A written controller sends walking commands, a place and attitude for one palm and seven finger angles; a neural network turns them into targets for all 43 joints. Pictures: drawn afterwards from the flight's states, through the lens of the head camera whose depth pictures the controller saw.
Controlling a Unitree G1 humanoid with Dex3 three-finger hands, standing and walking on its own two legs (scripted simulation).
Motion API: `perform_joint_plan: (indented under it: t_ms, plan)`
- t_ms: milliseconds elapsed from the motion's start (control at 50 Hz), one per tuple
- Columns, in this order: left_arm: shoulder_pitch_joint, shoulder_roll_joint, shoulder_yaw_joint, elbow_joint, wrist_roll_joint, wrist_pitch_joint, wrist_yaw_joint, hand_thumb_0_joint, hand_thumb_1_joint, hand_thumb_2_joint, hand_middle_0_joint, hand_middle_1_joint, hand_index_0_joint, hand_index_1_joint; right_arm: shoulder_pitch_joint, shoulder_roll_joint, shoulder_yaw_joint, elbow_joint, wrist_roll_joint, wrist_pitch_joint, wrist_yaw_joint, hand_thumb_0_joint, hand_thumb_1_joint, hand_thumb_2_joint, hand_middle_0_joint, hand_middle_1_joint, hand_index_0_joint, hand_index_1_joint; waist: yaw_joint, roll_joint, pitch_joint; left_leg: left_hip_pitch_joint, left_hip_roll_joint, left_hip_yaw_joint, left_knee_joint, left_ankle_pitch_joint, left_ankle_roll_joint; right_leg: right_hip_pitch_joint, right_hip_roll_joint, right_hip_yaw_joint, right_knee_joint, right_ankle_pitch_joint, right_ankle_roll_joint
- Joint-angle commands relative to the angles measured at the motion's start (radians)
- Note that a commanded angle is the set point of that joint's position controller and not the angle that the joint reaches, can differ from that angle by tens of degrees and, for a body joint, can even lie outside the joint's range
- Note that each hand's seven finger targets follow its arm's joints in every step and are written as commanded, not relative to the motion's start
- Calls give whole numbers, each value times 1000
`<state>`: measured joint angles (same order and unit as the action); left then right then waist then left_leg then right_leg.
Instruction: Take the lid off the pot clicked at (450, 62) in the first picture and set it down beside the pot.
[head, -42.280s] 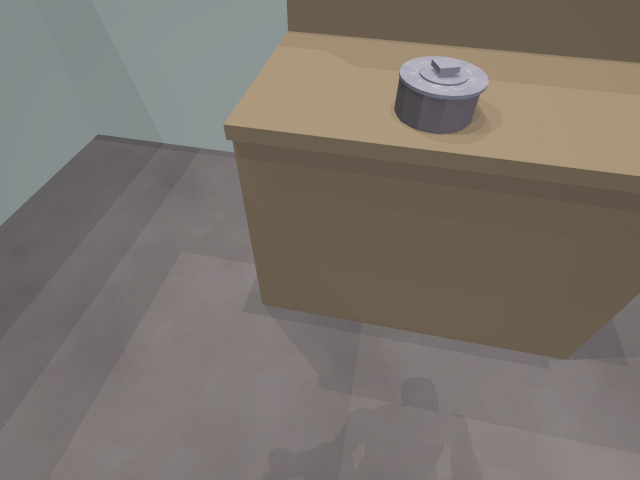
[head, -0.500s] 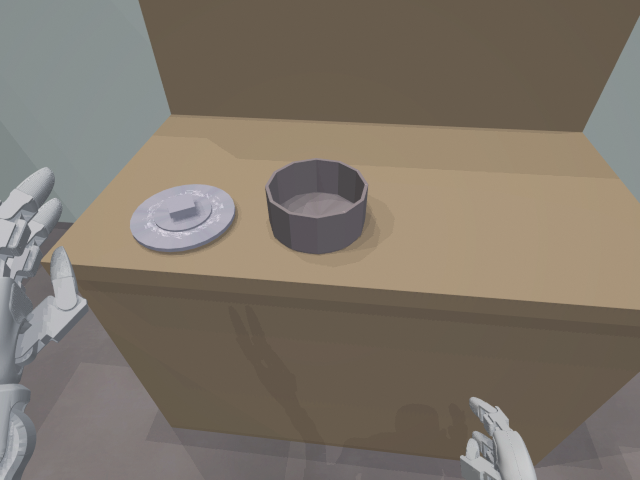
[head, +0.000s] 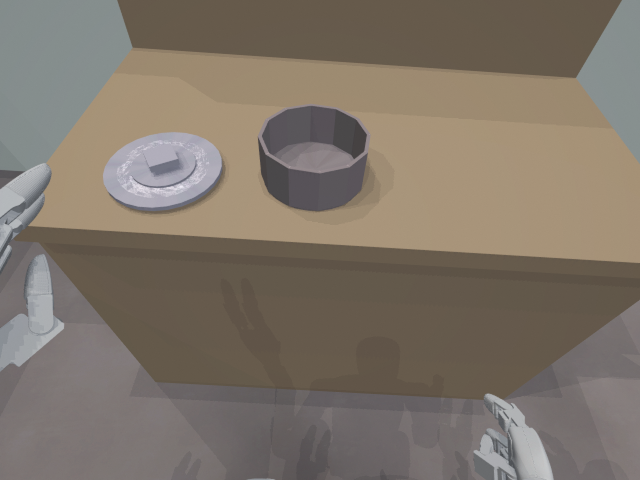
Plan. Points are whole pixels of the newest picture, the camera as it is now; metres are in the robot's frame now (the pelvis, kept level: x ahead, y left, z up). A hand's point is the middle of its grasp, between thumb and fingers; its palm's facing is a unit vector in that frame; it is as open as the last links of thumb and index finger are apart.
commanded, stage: step back with the hand held close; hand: left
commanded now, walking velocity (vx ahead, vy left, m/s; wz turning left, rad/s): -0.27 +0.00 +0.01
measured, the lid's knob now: (161, 157) +0.56 +0.31 +0.05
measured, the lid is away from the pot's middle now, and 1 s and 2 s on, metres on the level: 0.25 0.25 0.25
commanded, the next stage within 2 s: stop stepping back and stand still in 0.88 s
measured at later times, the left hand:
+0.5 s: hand out of the picture +0.12 +0.25 +0.22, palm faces +0.45 -0.79 -0.41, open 7.4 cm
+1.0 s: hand out of the picture +0.03 +0.24 +0.19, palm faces +0.26 -0.83 -0.50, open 7.4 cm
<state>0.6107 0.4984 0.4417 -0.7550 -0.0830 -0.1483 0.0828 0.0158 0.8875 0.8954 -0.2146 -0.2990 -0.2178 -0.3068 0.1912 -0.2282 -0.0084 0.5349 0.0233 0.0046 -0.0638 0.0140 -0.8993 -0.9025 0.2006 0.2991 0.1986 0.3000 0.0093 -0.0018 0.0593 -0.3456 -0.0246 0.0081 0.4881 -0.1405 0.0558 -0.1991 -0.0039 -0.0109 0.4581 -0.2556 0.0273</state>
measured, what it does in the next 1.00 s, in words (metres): walks backwards: right foot, then left foot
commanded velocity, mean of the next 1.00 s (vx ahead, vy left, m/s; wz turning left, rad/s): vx -0.33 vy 0.00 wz -0.02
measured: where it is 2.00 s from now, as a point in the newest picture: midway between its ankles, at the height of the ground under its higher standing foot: outside the picture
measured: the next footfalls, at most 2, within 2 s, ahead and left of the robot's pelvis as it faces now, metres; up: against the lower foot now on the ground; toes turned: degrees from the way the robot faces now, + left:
right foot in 0.64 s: -0.13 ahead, -0.13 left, +0.00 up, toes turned +1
left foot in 0.78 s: -0.01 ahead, +0.09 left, +0.00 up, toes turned +2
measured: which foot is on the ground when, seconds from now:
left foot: down 0.00-0.64, up 0.66-0.76, down 0.78-1.00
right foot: down 0.00-0.42, up 0.44-0.62, down 0.64-0.80, up 0.82-1.00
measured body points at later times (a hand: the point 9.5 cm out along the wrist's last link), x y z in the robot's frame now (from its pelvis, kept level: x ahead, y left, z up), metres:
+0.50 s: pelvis -0.07 +0.01 -0.01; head -0.06 +0.03 +0.44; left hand +0.09 +0.29 +0.24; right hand +0.10 -0.23 -0.08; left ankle +0.06 +0.08 -0.74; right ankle -0.07 -0.14 -0.70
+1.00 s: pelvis -0.19 +0.01 -0.01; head -0.15 +0.03 +0.44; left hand +0.01 +0.28 +0.22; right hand +0.00 -0.22 -0.07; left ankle -0.05 +0.09 -0.74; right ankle -0.18 -0.13 -0.71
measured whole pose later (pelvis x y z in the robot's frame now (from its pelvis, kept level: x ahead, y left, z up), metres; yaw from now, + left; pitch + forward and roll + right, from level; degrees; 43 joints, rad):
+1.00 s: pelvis -0.19 +0.01 -0.01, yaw +0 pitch +2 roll -4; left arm 0.53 0.49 0.44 -0.69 -0.08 -0.18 0.08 0.01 0.89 0.90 -0.21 -0.30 -0.21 -0.31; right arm 0.15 -0.19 -0.02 0.54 0.00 -0.09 -0.03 0.01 -0.90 -0.90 0.20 0.30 0.20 0.30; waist -0.04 0.02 0.05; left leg -0.48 0.03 0.01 0.48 -0.03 0.05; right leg -0.39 0.07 0.00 0.72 -0.41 0.00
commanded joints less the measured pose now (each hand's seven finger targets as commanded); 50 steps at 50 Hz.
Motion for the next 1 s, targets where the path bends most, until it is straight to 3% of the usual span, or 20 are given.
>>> perform_joint_plan:
  t_ms: [0,100,200,260,300,360,400,420,460,560,580,620,640,680,720,760,800,940,960,980]
  plan:
    - [7,145,174,-227,-1,-86,43,0,900,900,-200,-300,-200,-300,-85,-134,-55,-162,-5,-69,-8,0,-900,-900,200,300,200,300,3,175,-217,-12,173,-186,-169,-63,10,101,4,-6,43,50,-30]
    - [-19,133,186,-163,5,-102,52,0,900,900,-200,-300,-200,-300,-68,-128,-60,-155,-6,-90,-14,0,-900,-900,200,300,200,300,-12,131,-158,-161,164,-200,-224,-410,3,108,7,0,28,-86,-45]
    - [-98,135,151,-132,14,-108,64,0,900,900,-200,-300,-200,-300,-47,-117,-68,-115,-10,-96,-18,0,-900,-900,200,300,200,300,-28,-47,-109,76,64,-84,111,-291,-49,-263,-149,135,-227,-335,-111]
    - [-153,97,98,-108,21,-97,74,0,900,900,-200,-300,-200,-300,-41,-104,-64,-91,-8,-95,-19,0,-900,-900,200,300,200,300,-45,-107,-103,141,46,-73,293,-208,-46,-356,-247,157,-226,-192,-141]
    - [-175,110,99,-122,24,-91,79,0,900,900,-200,-300,-200,-300,-55,-106,-57,-100,-5,-93,-21,0,-900,-900,200,300,200,300,-50,-78,-98,131,60,-87,219,-190,-39,-346,-206,104,-168,-140,-120]
    - [-198,110,106,-157,24,-108,82,0,900,900,-200,-300,-200,-300,-88,-128,-46,-134,-5,-104,-35,0,-900,-900,200,300,200,300,-37,121,-22,-91,169,-251,-123,-384,0,-208,-35,8,9,-197,-54]
    - [-204,134,142,-206,35,-125,83,0,900,900,-200,-300,-200,-300,-104,-133,-45,-150,-19,-116,-37,0,-900,-900,200,300,200,300,-24,343,-42,-336,288,-423,-403,-637,48,8,88,1,361,-197,-32]
    - [-193,135,163,-198,40,-126,80,0,900,900,-200,-300,-200,-300,-85,-126,-52,-140,-33,-122,-31,0,-900,-900,200,300,200,300,-26,351,-72,-410,327,-444,-447,-667,72,65,104,33,538,-210,-30]
    - [-167,137,170,-203,26,-125,72,0,900,900,-200,-300,-200,-300,-70,-106,-67,-125,-35,-131,-4,0,-900,-900,200,300,200,300,-15,255,-134,-324,303,-360,-364,-492,72,29,92,52,550,-249,-44]
    - [-35,136,158,-278,2,-126,54,0,900,900,-200,-300,-200,-300,-68,-86,-68,-125,-22,-134,22,0,-900,-900,200,300,200,300,-4,200,-259,-26,182,-190,-224,-312,-35,63,76,-37,-50,-177,-61]
    - [-38,146,165,-256,2,-131,51,0,900,900,-200,-300,-200,-300,-49,-79,-66,-111,-23,-126,20,0,-900,-900,200,300,200,300,-17,116,-257,19,136,-139,-118,-258,-57,28,15,11,-171,-111,-78]
    - [-98,183,175,-252,-4,-151,58,0,900,900,-200,-300,-200,-300,-35,-75,-66,-75,-15,-109,8,0,-900,-900,200,300,200,300,-34,-110,-240,122,43,-5,253,-184,-89,-160,-255,208,-266,123,-141]
    - [-152,206,195,-223,-10,-165,65,0,900,900,-200,-300,-200,-300,-46,-72,-61,-62,-16,-115,-4,0,-900,-900,200,300,200,300,-33,-102,-223,96,45,1,375,-222,-88,-180,-322,198,-228,349,-163]
    - [-151,163,163,-167,0,-137,57,0,900,900,-200,-300,-200,-300,-68,-71,-70,-63,0,-113,-19,0,-900,-900,200,300,200,300,-39,-169,-222,21,59,-47,376,-198,-72,-93,-278,126,-87,598,-141]
    - [-173,136,137,-124,0,-113,50,0,900,900,-200,-300,-200,-300,-90,-79,-51,-73,-3,-101,-30,0,-900,-900,200,300,200,300,-56,-53,-145,75,89,-41,105,131,-57,-100,-175,42,34,609,-79]
    - [-209,123,131,-112,-9,-104,48,0,900,900,-200,-300,-200,-300,-96,-112,-60,-81,-7,-103,-30,0,-900,-900,200,300,200,300,-41,170,-168,199,246,-199,-71,744,16,-147,32,-3,256,225,-11]
    - [-218,121,121,-55,-11,-107,47,0,900,900,-200,-300,-200,-300,-70,-106,-76,-61,-15,-117,-3,0,-900,-900,200,300,200,300,-43,159,-191,268,346,-274,-66,912,66,-251,79,106,381,-288,-34]
    - [61,156,180,-334,-29,-82,37,0,900,900,-200,-300,-200,-300,-122,-103,-76,-174,-16,-106,34,0,-900,-900,200,300,200,300,12,212,-299,-125,267,-177,-271,-164,37,73,59,-1,250,-135,-27]
    - [-111,-198,-306,796,120,87,-89,0,900,900,-200,-300,-200,-300,-102,-245,-104,137,-38,-148,38,0,-900,-900,200,300,200,300,-86,175,-154,-161,238,-281,133,214,23,-163,-68,116,216,-67,-54]
    - [-209,251,210,-642,-21,-52,13,0,900,900,-200,-300,-200,-300,-190,-75,-104,-230,35,-130,56,0,-900,-900,200,300,200,300,50,49,-361,73,165,-32,-52,-316,-60,-38,14,-16,28,-124,-13]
